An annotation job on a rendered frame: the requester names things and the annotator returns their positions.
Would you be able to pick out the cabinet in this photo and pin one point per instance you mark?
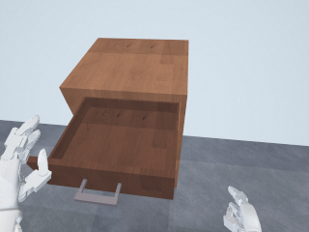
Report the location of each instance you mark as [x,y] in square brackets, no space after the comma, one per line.
[154,70]

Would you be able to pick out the left robot forearm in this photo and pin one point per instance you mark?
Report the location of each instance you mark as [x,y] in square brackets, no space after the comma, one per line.
[10,219]

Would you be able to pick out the robot right hand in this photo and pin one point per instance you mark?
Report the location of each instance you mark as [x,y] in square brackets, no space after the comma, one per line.
[246,218]

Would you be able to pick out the drawer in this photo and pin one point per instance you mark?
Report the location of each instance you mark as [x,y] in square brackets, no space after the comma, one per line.
[118,141]

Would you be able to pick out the robot left hand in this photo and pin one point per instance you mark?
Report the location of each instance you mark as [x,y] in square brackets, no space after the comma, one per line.
[18,145]

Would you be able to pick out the handle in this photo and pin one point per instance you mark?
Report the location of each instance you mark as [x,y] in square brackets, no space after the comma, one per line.
[97,199]

